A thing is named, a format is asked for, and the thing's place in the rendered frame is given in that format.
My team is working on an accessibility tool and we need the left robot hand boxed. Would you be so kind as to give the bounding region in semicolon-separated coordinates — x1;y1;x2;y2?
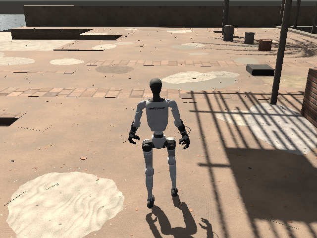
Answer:
128;135;140;144

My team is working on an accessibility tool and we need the right robot hand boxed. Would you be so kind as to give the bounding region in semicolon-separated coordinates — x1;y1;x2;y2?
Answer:
179;137;190;149

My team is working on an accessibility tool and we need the robot head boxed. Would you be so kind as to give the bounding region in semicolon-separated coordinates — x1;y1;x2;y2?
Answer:
148;78;165;102

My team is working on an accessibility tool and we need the left robot upper arm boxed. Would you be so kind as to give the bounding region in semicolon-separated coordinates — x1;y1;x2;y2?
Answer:
133;100;146;128

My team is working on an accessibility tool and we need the right robot foot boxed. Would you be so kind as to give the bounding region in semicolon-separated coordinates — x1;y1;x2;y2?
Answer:
171;188;178;197

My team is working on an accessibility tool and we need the robot right forearm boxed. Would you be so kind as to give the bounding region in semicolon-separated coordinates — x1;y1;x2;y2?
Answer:
177;119;189;139

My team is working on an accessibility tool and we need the right robot upper arm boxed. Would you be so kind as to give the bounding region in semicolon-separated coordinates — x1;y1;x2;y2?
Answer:
167;99;182;127

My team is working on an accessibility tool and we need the robot left forearm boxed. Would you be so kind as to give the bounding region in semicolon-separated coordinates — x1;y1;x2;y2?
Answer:
129;120;138;137

